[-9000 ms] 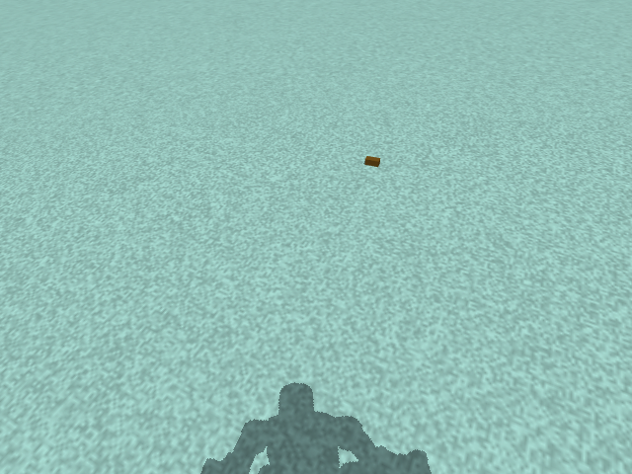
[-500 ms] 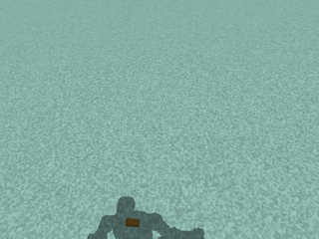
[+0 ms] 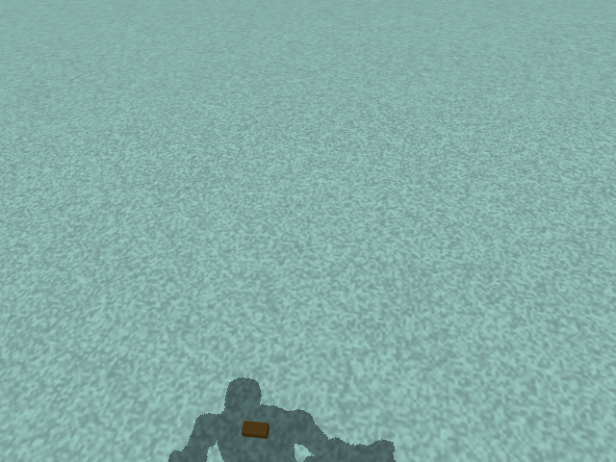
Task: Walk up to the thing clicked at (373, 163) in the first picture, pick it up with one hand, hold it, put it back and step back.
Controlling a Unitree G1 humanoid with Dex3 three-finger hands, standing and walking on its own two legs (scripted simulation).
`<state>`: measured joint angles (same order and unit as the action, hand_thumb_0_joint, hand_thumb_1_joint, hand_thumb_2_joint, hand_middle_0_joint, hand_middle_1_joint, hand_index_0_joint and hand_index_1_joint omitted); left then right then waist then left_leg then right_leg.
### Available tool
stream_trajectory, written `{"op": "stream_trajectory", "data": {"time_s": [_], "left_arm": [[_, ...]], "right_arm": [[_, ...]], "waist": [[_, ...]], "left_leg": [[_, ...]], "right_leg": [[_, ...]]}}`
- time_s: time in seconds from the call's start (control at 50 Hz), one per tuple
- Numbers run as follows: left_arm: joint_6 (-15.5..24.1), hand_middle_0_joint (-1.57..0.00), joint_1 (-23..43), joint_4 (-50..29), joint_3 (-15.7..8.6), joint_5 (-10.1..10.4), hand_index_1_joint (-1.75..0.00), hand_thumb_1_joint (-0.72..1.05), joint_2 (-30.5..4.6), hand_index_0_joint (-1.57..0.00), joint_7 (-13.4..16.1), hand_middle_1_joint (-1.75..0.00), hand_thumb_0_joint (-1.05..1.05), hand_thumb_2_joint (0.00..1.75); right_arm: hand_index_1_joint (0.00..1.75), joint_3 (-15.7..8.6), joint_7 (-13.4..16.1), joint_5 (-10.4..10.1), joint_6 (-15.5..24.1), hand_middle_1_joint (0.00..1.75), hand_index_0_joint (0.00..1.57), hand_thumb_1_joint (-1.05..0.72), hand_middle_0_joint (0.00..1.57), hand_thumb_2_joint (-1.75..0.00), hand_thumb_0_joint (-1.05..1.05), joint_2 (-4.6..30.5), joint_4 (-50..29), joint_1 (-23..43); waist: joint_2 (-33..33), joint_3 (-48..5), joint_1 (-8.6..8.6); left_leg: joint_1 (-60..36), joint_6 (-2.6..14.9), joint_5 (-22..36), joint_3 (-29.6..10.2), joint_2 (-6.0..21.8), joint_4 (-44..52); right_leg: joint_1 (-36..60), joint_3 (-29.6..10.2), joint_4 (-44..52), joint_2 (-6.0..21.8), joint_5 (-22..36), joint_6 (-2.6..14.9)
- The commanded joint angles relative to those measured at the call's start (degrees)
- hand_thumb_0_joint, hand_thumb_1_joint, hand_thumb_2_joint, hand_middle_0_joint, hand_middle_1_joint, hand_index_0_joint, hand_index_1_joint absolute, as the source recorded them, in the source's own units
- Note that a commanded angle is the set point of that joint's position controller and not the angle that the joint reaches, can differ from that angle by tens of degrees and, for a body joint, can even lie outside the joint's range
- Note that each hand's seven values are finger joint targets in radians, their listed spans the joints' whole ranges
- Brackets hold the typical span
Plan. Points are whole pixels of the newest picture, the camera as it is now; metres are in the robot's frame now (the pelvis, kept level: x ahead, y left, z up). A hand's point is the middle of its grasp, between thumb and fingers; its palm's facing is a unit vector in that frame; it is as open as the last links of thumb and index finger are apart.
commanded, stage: stand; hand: left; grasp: from above
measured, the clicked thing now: (255, 429) +0.40 +0.20 -0.77
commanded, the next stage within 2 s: rise first in 0.22 s
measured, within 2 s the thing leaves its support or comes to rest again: neither
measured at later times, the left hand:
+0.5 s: hand out of the picture +0.13 +0.25 -0.17, palm faces +0.03 -0.94 -0.33, open 7.9 cm
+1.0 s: hand out of the picture +0.12 +0.26 -0.23, palm faces -0.13 -0.89 -0.43, open 12.4 cm
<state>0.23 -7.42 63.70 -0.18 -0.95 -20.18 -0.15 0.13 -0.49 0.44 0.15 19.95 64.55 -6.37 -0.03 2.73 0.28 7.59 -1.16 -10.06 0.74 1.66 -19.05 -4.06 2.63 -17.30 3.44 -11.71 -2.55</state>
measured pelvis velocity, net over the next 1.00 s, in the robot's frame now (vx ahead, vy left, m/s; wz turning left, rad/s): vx -0.02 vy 0.00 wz -0.02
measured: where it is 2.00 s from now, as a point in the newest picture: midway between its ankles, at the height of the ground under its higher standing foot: outside the picture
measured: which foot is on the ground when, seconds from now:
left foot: down 0.00-1.00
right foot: down 0.00-1.00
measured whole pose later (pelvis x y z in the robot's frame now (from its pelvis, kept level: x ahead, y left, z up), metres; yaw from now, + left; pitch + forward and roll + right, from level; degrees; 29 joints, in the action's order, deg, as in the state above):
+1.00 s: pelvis -0.02 +0.00 -0.08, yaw -1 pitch +16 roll -2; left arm -7.7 -9.3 36.3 -9.6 -12.7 -18.4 -0.4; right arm -2.8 1.0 -0.3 6.1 13.7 35.1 -11.8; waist -0.1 -5.0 -1.4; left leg 49.9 -1.1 -27.0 -0.6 3.7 -61.1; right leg -46.2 1.3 -59.0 2.4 -28.4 -2.3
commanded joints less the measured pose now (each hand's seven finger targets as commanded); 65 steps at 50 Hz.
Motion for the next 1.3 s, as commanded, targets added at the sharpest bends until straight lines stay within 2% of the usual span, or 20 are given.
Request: {"op": "stream_trajectory", "data": {"time_s": [0.0, 0.3, 0.32, 0.34, 0.36, 0.38, 0.42, 0.44, 0.48, 0.52, 0.62, 0.76, 0.86, 0.96, 1.04, 1.06, 1.12, 1.2, 1.26, 1.28], "left_arm": [[1.3, -0.20, 1.0, -3.0, -2.2, 0.1, -0.30, 0.90, -12.1, -0.20, 0.6, -0.30, 0.00, 0.90], [1.1, -0.21, 0.8, -3.0, -2.4, 0.2, -0.32, 0.87, -12.2, -0.21, 0.5, -0.32, 0.00, 0.91], [6.7, -0.29, 20.9, -23.1, -2.6, 3.4, -0.40, 0.79, -3.1, -0.26, 1.5, -0.40, 0.00, 0.89], [6.5, -0.29, 28.4, -20.4, -3.2, 3.5, -0.48, 0.71, -5.4, -0.25, 2.0, -0.47, 0.00, 0.88], [4.4, -0.31, 18.3, -11.2, -6.2, 2.3, -0.56, 0.63, -10.2, -0.28, 2.1, -0.54, 0.00, 0.82], [3.0, -0.29, 14.9, -5.8, -7.2, 1.2, -0.59, 0.55, -11.0, -0.28, 1.6, -0.58, 0.00, 0.83], [3.2, -0.29, 19.0, -5.7, -10.0, -1.1, -0.70, 0.39, -14.3, -0.30, 0.3, -0.71, 0.00, 0.79], [2.5, -0.29, 13.1, -2.7, -11.1, -2.6, -0.75, 0.31, -14.2, -0.31, -0.1, -0.77, 0.00, 0.78], [1.2, -0.29, 6.2, -4.3, -12.5, -4.9, -0.79, 0.15, -13.1, -0.31, -1.1, -0.82, 0.00, 0.76], [-0.6, -0.32, 5.6, -7.2, -11.3, -5.8, -0.79, -0.01, -10.4, -0.33, -0.9, -0.80, 0.00, 0.76], [-5.2, -0.39, 7.3, -12.9, -11.5, -7.5, -0.76, -0.31, -10.4, -0.36, 0.1, -0.74, 0.00, 0.78], [-4.4, -0.40, 6.3, -24.4, -13.0, -10.0, -0.79, -0.33, -10.1, -0.38, 0.7, -0.77, 0.00, 0.77], [-5.4, -0.42, 0.4, -31.9, -12.8, -11.3, -0.76, -0.32, -9.5, -0.39, 0.4, -0.73, 0.00, 0.76], [-7.4, -0.45, -3.6, -36.5, -12.7, -12.4, -0.73, -0.28, -8.8, -0.42, 0.2, -0.70, 0.00, 0.72], [-8.4, -0.44, -5.5, -40.3, -12.2, -13.5, -0.74, -0.26, -8.7, -0.43, 0.2, -0.73, 0.00, 0.69], [-8.5, -0.47, -5.1, -41.2, -12.6, -13.8, -0.72, -0.25, -9.1, -0.45, 0.3, -0.70, 0.00, 0.68], [-8.6, -0.48, -8.4, -43.5, -12.8, -14.2, -0.72, -0.25, -8.8, -0.46, 0.2, -0.70, 0.00, 0.68], [-7.1, -0.48, -0.8, -42.6, -11.9, -16.7, -0.71, -0.28, -10.1, -0.45, 0.6, -0.69, 0.00, 0.70], [-3.7, -0.46, 2.1, -38.8, -12.4, -20.2, -0.70, -0.26, -11.9, -0.44, 0.6, -0.68, 0.00, 0.69], [-2.3, -0.45, 2.6, -37.3, -11.5, -21.2, -0.71, -0.27, -10.9, -0.43, 0.5, -0.68, 0.00, 0.71]], "right_arm": [[0.30, -2.4, 0.9, 0.1, 1.4, 0.30, 0.20, -0.90, 0.20, -0.90, 0.00, 12.6, -3.8, 2.2], [0.30, -2.3, 0.8, 0.1, 1.5, 0.30, 0.20, -0.92, 0.20, -0.91, 0.00, 12.4, -3.8, 1.8], [0.30, -0.1, 2.1, -4.0, 4.1, 0.30, 0.20, -0.96, 0.20, -0.92, 0.00, 3.2, -19.9, 1.3], [0.30, -0.3, 2.7, -4.0, 3.9, 0.30, 0.20, -0.88, 0.20, -0.90, 0.00, 4.8, -16.8, -1.6], [0.30, -1.5, 3.3, -4.2, 3.1, 0.30, 0.20, -0.86, 0.20, -0.89, 0.00, 6.7, -17.2, -4.3], [0.30, -2.0, 3.4, -3.9, 2.7, 0.30, 0.20, -0.85, 0.20, -0.89, 0.00, 6.5, -17.7, -5.5], [0.30, -3.5, 3.6, -2.7, 3.1, 0.30, 0.20, -0.89, 0.20, -0.90, 0.00, 6.5, -20.7, -6.0], [0.30, -4.2, 3.5, -2.2, 3.3, 0.30, 0.20, -0.91, 0.20, -0.90, 0.00, 5.9, -20.8, -8.0], [0.30, -5.3, 2.7, -1.4, 3.4, 0.30, 0.20, -0.89, 0.20, -0.89, 0.00, 5.4, -23.6, -8.9], [0.30, -5.4, 2.5, -1.5, 3.7, 0.30, 0.20, -0.88, 0.20, -0.89, 0.00, 4.6, -26.0, -8.2], [0.30, -5.3, 1.6, -1.8, 4.3, 0.30, 0.20, -0.90, 0.20, -0.90, 0.00, 4.1, -31.7, -5.5], [0.30, -6.1, 1.4, -1.1, 7.0, 0.30, 0.20, -0.91, 0.20, -0.91, 0.00, 3.1, -34.3, -7.7], [0.30, -6.5, 2.1, -0.8, 8.2, 0.30, 0.20, -0.91, 0.20, -0.91, 0.00, 3.0, -35.8, -7.6], [0.30, -6.1, 2.1, -0.7, 9.2, 0.30, 0.20, -0.92, 0.20, -0.91, 0.00, 2.8, -37.3, -5.8], [0.30, -5.9, 2.1, -0.4, 10.0, 0.30, 0.20, -0.94, 0.20, -0.91, 0.00, 2.4, -38.4, -5.6], [0.30, -5.8, 2.0, -0.4, 10.3, 0.30, 0.20, -0.94, 0.20, -0.91, 0.00, 2.3, -38.9, -5.0], [0.30, -5.7, 1.9, -0.4, 10.9, 0.30, 0.20, -0.96, 0.20, -0.92, 0.00, 2.0, -40.1, -4.2], [0.30, -5.5, 1.7, -0.4, 11.9, 0.30, 0.20, -0.97, 0.20, -0.92, 0.00, 2.1, -39.9, -3.5], [0.30, -5.8, 1.3, -0.1, 12.9, 0.30, 0.20, -0.94, 0.20, -0.91, 0.00, 2.9, -38.8, -2.7], [0.30, -6.0, 1.0, -0.1, 13.1, 0.30, 0.20, -0.94, 0.20, -0.91, 0.00, 3.2, -38.2, -2.6]], "waist": [[0.4, -5.0, -0.15], [0.6, -3.7, -0.20], [2.5, 0.8, -7.22], [0.2, -1.3, -5.74], [-1.0, -0.8, -3.89], [-2.8, -3.0, -3.68], [-2.0, -9.3, -2.20], [-1.4, -11.9, -1.52], [2.6, -17.0, 1.17], [2.3, -17.0, 1.01], [1.3, -12.9, -0.13], [1.8, -19.4, -1.26], [3.0, -22.8, -1.56], [4.2, -21.6, -1.62], [5.0, -23.6, -2.16], [4.9, -22.6, -2.06], [4.6, -24.7, -1.44], [3.3, -23.8, -3.80], [4.4, -24.6, -2.78], [4.7, -25.8, -2.91]], "left_leg": [[-2.4, 2.09, 12.5, -4.2, 6.2, 1.4], [-1.8, 2.05, 9.5, -4.2, 6.1, 2.4], [4.0, 1.28, 0.8, 2.5, -1.4, -0.8], [3.3, 1.33, -0.9, 2.2, -1.7, -1.6], [5.0, 1.35, -1.7, 2.2, -1.3, -2.4], [6.8, 1.57, -0.4, 2.0, -1.8, -4.7], [8.1, 1.57, 1.7, 1.9, -1.7, -8.9], [9.5, 1.47, 3.7, 1.8, -2.1, -10.9], [10.9, 0.93, 7.1, 2.2, -2.7, -13.6], [11.4, 0.76, 7.9, 2.2, -2.7, -13.8], [17.8, 0.71, 1.0, 1.1, -1.6, -16.8], [24.5, 1.04, 0.6, 0.6, -0.9, -28.0], [27.3, 1.21, 1.2, -0.3, -0.2, -32.7], [31.5, 0.97, -3.0, -1.2, 0.4, -35.1], [33.7, 1.01, -2.2, -1.4, 0.5, -38.6], [35.2, 1.09, -4.9, -1.5, 0.3, -38.9], [37.6, 1.26, -5.6, -1.7, 0.2, -41.6], [44.9, 1.81, -10.1, -1.5, -0.1, -47.3], [50.1, 1.56, -12.2, -2.2, -0.3, -51.6], [50.9, 1.29, -11.8, -2.9, 0.0, -53.0]], "right_leg": [[-0.1, -3.7, 2.2, 5.4, 11.0, 2.77], [-0.3, -4.1, 2.5, 5.3, 8.3, 3.02], [-15.4, -0.9, -2.5, -3.1, 5.0, 2.76], [-12.8, -0.1, -2.7, -3.0, 3.1, 2.73], [-12.1, 0.6, -3.1, -3.4, 0.9, 2.99], [-13.3, 0.5, -4.6, -3.4, 1.6, 3.02], [-13.9, 0.3, -9.3, -3.2, 3.9, 3.05], [-14.2, 0.0, -11.2, -2.9, 5.9, 3.05], [-13.0, -0.4, -14.6, -2.6, 8.1, 3.46], [-13.6, -0.2, -14.6, -3.1, 8.3, 3.40], [-20.8, 0.6, -17.3, -4.0, 0.0, 3.43], [-30.2, -0.1, -28.6, -3.7, -0.2, 3.14], [-34.5, -0.2, -33.2, -3.6, 0.1, 3.17], [-39.6, 0.1, -36.6, -3.7, -4.5, 3.38], [-42.8, 0.2, -40.0, -3.7, -4.0, 3.34], [-43.9, 0.1, -40.2, -3.7, -6.1, 3.33], [-46.2, 0.2, -42.8, -3.7, -6.8, 3.37], [-52.5, -0.5, -46.9, -3.6, -9.4, 3.23], [-59.1, -0.6, -53.0, -3.5, -11.7, 3.46], [-61.8, -0.5, -55.6, -3.4, -11.8, 3.59]]}}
